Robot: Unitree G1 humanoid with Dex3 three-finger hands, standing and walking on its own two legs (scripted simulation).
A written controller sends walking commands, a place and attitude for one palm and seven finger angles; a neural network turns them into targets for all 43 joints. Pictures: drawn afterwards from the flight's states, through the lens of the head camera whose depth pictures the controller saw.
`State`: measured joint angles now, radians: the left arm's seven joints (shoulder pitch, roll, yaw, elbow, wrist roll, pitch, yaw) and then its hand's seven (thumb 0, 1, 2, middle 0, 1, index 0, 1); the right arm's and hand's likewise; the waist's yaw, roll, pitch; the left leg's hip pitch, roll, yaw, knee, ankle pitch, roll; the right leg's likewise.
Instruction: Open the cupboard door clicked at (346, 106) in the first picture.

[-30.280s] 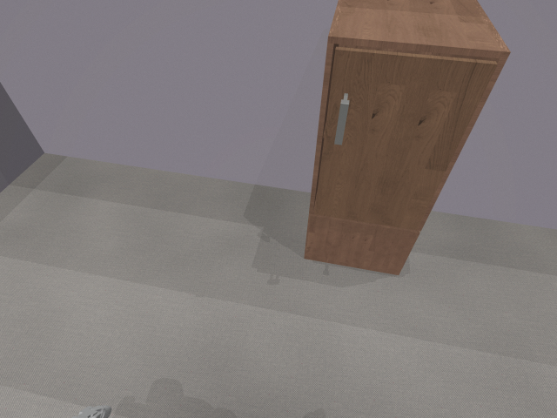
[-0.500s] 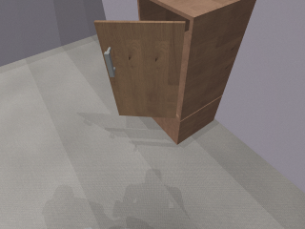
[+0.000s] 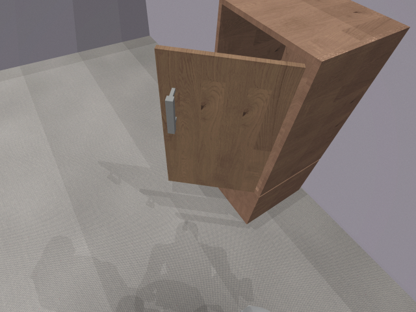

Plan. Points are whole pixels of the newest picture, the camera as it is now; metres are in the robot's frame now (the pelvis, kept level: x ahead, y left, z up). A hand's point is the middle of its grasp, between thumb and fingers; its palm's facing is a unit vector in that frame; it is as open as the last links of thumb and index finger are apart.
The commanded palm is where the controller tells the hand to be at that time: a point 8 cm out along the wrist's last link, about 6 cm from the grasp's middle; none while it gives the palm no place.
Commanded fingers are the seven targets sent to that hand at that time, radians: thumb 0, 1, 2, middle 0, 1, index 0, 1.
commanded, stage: come to a stop and stand still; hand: left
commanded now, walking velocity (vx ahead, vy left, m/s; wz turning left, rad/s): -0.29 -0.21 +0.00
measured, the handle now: (172, 111) +0.62 +0.16 -0.02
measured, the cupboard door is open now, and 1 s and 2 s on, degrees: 49 49 49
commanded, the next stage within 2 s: look again from close up in 1.28 s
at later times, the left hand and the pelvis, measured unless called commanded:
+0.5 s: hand out of the picture +0.09 +0.11 -0.16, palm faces -0.02 -0.97 -0.25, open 7.3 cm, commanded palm none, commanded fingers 0.00 0.90 0.90 -0.20 -0.30 -0.20 -0.30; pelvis +0.01 -0.07 +0.00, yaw -1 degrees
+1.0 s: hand out of the picture -0.02 +0.15 -0.18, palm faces +0.04 -0.98 -0.17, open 7.4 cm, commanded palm none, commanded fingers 0.00 0.90 0.90 -0.20 -0.30 -0.20 -0.30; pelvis -0.01 -0.03 +0.00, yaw -1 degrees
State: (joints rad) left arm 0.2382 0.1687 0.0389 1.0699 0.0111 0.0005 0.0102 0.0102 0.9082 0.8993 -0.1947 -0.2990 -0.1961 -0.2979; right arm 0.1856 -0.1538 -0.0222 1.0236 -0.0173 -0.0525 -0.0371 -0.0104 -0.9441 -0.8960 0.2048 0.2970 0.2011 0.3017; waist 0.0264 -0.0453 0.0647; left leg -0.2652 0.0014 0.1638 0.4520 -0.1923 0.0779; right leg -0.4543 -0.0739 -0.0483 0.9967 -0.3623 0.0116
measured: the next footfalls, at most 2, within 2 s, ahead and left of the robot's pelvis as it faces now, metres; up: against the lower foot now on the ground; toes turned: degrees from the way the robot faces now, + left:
right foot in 0.34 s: +0.01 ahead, -0.17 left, +0.00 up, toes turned -4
left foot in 0.78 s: +0.03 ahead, +0.08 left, +0.00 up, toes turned +1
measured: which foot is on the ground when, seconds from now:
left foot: down 0.00-0.36, up 0.38-0.76, down 0.78-1.00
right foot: up 0.00-0.32, down 0.34-1.00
